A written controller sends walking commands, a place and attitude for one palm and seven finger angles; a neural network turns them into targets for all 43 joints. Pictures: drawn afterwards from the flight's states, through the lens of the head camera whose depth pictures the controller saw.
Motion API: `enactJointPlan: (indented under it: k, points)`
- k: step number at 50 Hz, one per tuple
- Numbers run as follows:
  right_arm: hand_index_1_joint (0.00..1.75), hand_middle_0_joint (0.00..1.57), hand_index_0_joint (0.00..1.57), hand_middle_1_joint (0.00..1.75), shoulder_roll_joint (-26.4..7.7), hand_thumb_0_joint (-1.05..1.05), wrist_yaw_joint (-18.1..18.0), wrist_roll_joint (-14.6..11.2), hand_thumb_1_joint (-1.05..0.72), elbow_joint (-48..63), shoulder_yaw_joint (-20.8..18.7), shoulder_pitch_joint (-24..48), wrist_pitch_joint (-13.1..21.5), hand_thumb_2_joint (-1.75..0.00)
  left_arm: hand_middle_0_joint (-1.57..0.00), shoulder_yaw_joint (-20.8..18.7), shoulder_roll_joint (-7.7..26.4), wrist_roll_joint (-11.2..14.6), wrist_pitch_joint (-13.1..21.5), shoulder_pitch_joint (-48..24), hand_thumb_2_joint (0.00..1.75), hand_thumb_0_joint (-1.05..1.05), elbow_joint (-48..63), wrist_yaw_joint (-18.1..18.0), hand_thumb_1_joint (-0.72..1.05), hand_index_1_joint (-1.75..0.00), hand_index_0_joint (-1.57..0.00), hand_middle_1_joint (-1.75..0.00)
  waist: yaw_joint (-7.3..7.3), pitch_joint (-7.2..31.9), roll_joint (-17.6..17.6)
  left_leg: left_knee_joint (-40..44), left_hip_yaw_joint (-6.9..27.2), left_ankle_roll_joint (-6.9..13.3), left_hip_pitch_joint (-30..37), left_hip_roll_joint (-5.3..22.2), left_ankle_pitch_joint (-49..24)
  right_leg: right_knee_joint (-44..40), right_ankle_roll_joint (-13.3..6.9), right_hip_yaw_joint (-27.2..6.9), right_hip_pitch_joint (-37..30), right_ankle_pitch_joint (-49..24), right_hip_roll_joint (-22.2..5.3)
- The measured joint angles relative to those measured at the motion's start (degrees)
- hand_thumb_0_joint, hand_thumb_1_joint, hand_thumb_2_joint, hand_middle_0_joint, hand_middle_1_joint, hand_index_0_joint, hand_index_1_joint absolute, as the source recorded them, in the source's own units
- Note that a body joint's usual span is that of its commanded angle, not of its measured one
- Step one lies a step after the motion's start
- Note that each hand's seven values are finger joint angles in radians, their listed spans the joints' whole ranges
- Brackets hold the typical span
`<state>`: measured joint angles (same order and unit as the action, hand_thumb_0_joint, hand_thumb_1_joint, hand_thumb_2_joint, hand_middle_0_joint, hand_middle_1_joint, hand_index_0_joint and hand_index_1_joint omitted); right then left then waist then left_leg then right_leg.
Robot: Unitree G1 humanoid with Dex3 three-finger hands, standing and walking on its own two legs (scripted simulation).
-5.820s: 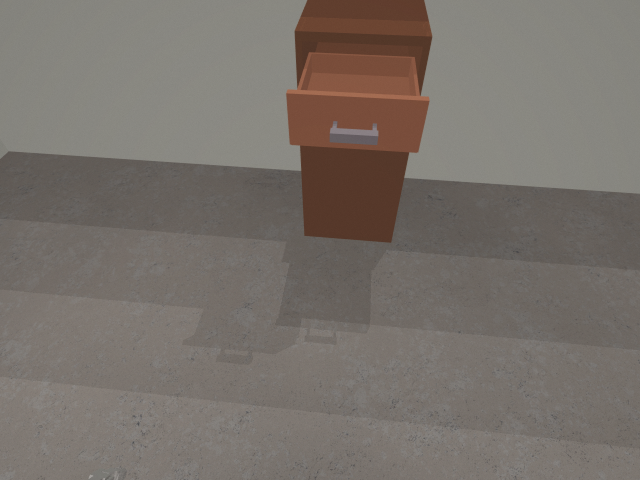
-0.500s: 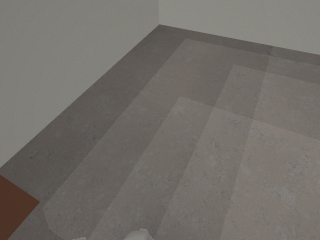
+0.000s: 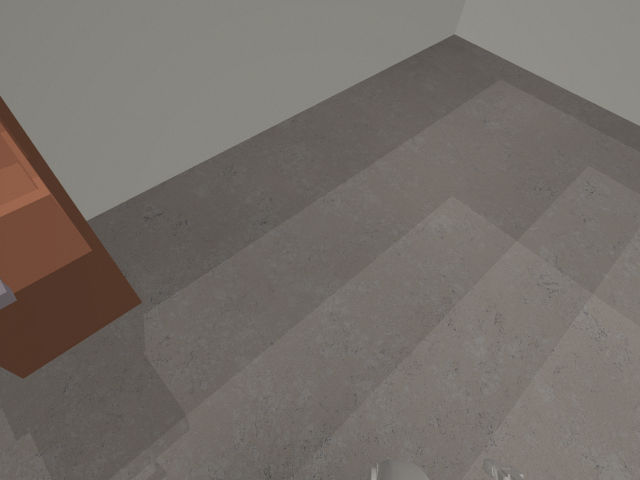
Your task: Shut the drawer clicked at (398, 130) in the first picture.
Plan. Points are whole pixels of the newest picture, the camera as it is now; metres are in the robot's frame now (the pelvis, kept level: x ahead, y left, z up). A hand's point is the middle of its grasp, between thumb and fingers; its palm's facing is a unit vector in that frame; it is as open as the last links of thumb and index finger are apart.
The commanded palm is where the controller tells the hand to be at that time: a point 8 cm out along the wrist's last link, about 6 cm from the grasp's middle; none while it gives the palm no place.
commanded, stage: turn to face it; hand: left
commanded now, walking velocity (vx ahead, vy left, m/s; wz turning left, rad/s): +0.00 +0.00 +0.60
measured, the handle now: out of the picture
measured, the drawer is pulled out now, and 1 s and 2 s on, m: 0.30 0.30 0.30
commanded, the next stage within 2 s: take the last steps up to it in 1.24 s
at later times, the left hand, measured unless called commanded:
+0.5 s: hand out of the picture +0.01 +0.18 -0.14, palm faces +0.31 -0.91 -0.27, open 7.4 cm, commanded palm none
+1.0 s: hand out of the picture -0.03 +0.24 -0.15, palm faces +0.56 -0.78 -0.27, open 7.4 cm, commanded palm none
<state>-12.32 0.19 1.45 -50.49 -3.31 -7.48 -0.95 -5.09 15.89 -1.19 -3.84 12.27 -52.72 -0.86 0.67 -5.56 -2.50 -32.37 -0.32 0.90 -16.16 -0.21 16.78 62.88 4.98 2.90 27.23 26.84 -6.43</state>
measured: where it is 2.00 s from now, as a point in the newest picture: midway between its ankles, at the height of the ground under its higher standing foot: outside the picture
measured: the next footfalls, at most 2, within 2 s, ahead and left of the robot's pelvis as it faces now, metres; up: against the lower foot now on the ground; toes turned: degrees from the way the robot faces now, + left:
right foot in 0.22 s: +0.06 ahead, -0.14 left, +0.00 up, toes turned +6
left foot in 0.64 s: -0.01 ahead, +0.12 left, +0.00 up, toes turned +29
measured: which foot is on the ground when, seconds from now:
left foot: down 0.00-0.22, up 0.24-0.62, down 0.64-1.00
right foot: up 0.00-0.20, down 0.22-0.64, up 0.66-1.00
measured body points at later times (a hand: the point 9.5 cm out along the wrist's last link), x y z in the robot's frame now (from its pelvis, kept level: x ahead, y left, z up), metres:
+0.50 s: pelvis +0.00 -0.03 +0.01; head +0.05 -0.04 +0.45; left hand +0.00 +0.22 -0.12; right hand +0.16 -0.26 -0.14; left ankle -0.05 +0.11 -0.67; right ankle +0.02 -0.14 -0.73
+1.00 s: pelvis +0.00 +0.01 +0.01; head +0.02 +0.02 +0.46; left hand -0.06 +0.28 -0.13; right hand +0.20 -0.16 -0.13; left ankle -0.04 +0.10 -0.73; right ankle +0.09 -0.12 -0.69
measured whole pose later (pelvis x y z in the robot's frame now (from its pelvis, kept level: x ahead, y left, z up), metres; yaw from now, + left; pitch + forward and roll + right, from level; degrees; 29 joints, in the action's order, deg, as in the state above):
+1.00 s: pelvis +0.00 +0.01 +0.01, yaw +34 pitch -1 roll -1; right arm -11.9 0.2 1.6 -51.9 -3.0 -11.0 -1.8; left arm -3.8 13.8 -0.9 -3.1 9.1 -50.5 -1.1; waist -1.0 -4.1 0.4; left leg -27.8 4.2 2.2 -14.2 -3.1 12.8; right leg 50.8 4.8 0.6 23.9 24.8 -3.5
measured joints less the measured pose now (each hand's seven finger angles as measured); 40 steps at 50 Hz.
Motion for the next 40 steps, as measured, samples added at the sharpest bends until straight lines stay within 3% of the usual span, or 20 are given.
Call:
enactJointPlan:
  k: [7,11,15,17,20,27,31,32,33,35,37,40]
  points:
    - [0.3,0.2,0.2,0.3,-0.4,0.01,0.1,0.3,-0.9,-1.0,-0.3,-2.0,-1.1,-0.9,-0.2,0.6,-1.4,0.3,0.9,-3.5,0.9,0.01,3.0,0.1,0.91,-0.3,-0.19,-0.3,-1.45,0.5,2.8,2.5,4.8,-0.4,0.1,-1.5,-2.3,-12.8,-0.2,-2.0,-3.0,-1.7,3.0]
    - [0.3,0.2,0.2,0.3,-1.0,0.01,0.2,0.0,-0.9,-1.2,-1.0,-3.4,-1.8,-0.9,-0.2,1.5,-2.5,0.5,2.4,-3.8,0.9,0.01,4.9,0.0,0.91,-0.3,-0.2,-0.3,-2.1,1.4,4.0,-0.9,7.5,-1.7,-2.2,-3.0,-1.1,-28.4,-1.0,-1.5,-10.1,-8.3,4.4]
    - [0.3,0.2,0.2,0.3,-2.4,0.01,0.4,-0.1,-0.9,-1.8,-2.3,-3.7,-2.7,-0.9,-0.2,2.7,-4.5,-0.2,3.4,-3.0,0.9,0.01,5.3,-0.2,0.91,-0.3,-0.2,-0.3,-2.35,1.1,5.7,-21.0,5.5,-2.5,-9.1,-3.4,10.7,-28.1,-5.2,1.5,-11.2,-8.1,3.4]
    - [0.3,0.2,0.2,0.3,-2.9,0.01,0.8,0.0,-0.9,-2.2,-2.5,-3.6,-3.0,-0.9,-0.2,3.0,-5.2,-0.2,3.2,-2.0,0.9,0.01,5.1,-0.4,0.91,-0.3,-0.2,-0.3,-2.47,1.0,5.6,-30.1,3.4,-3.2,-11.8,-2.3,9.0,-29.7,-5.6,2.8,-12.8,-8.4,2.4]
    - [0.3,0.2,0.2,0.3,-3.2,0.01,1.4,0.0,-0.91,-2.5,-2.5,-3.4,-3.2,-0.9,-0.2,3.3,-5.8,-0.4,3.1,-0.8,0.9,0.01,4.3,-0.5,0.91,-0.3,-0.2,-0.3,-2.56,0.7,4.8,-34.1,1.1,-4.4,-12.7,-0.2,6.8,-31.7,-5.4,4.6,-14.6,-9.1,1.0]
    - [0.3,0.2,0.2,0.29,-2.9,0.01,1.6,-0.4,-0.91,-2.9,-1.7,-0.9,-3.5,-0.9,-0.2,3.2,-5.1,-0.8,3.0,1.7,0.9,0.01,2.7,-0.2,0.91,-0.3,-0.2,-0.3,-0.95,-0.5,2.3,-20.3,-2.0,-4.8,-7.7,2.1,8.5,-31.8,-4.0,8.7,-15.9,-8.5,-2.1]
    - [0.3,0.2,0.2,0.29,-2.5,0.01,1.6,-0.5,-0.91,-1.6,-1.0,0.4,-2.4,-0.9,-0.2,2.2,-3.2,-0.7,2.3,3.2,0.9,0.01,1.7,-0.1,0.9,-0.3,-0.2,-0.3,0.09,-0.5,0.7,-6.4,-4.6,-3.6,-2.0,1.5,4.1,-27.5,-2.2,11.0,-14.8,-6.0,-4.2]
    - [0.3,0.2,0.2,0.3,-2.7,0.01,1.6,-0.4,-0.91,-0.8,-0.8,0.4,-1.8,-0.9,-0.2,1.8,-2.7,-0.4,2.0,3.8,0.9,0.01,1.6,0.0,0.9,-0.3,-0.2,-0.3,0.15,0.0,0.8,-2.6,-4.5,-1.7,-0.6,1.6,0.8,-24.4,-1.8,11.4,-13.3,-4.8,-4.7]
    - [0.3,0.2,0.2,0.3,-2.3,0.01,1.5,-0.3,-0.91,-0.5,-0.8,0.8,-1.2,-0.9,-0.2,1.4,-1.9,-0.2,1.4,3.6,0.9,0.01,1.1,0.0,0.9,-0.3,-0.2,-0.3,0.19,-0.1,-0.1,-3.6,-4.4,0.1,-1.4,0.8,1.1,-19.4,-1.1,9.7,-11.2,-0.5,-5.1]
    - [0.3,0.2,0.2,0.3,-1.6,0.01,1.1,-0.4,-0.91,-0.1,-0.4,1.1,-0.3,-0.9,-0.2,0.8,-0.6,-0.2,0.0,2.9,0.9,0.01,0.2,-0.3,0.91,-0.3,-0.2,-0.3,0.59,-0.4,-1.0,-5.5,-3.8,1.5,-2.2,0.2,2.4,-8.3,-0.7,4.7,-6.4,4.9,-3.4]
    - [0.3,0.2,0.2,0.3,-1.1,0.01,0.5,-0.3,-0.91,0.3,0.0,0.6,0.0,-0.9,-0.2,0.4,-0.1,-0.1,-0.5,2.1,0.9,0.01,-0.6,-0.4,0.91,-0.3,-0.2,-0.3,0.48,-0.1,-0.7,-4.1,-2.6,1.6,-1.6,0.0,1.9,-0.8,-0.4,2.0,-2.8,3.7,-1.6]
    - [0.3,0.2,0.2,0.3,-0.6,0.01,0.0,-0.2,-0.9,0.1,0.4,-0.3,0.0,-0.9,-0.2,0.3,0.1,-0.1,-0.1,0.8,0.9,0.01,-0.2,-0.1,0.91,-0.3,-0.2,-0.3,0.31,0.2,0.0,0.1,-0.8,1.6,0.3,-0.7,-0.7,2.2,-0.1,-0.1,0.1,-1.2,-0.4]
